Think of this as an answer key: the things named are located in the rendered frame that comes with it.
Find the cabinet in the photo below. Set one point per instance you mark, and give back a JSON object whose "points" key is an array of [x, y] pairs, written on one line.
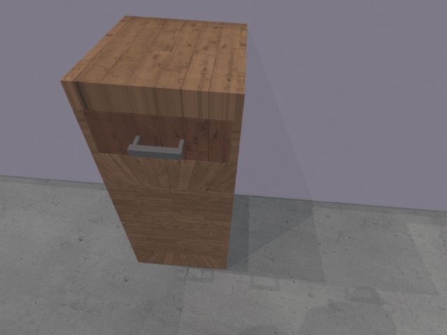
{"points": [[173, 212]]}

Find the handle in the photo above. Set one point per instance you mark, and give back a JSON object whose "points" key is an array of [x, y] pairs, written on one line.
{"points": [[155, 152]]}

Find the drawer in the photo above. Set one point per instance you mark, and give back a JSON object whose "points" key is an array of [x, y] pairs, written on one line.
{"points": [[204, 139]]}

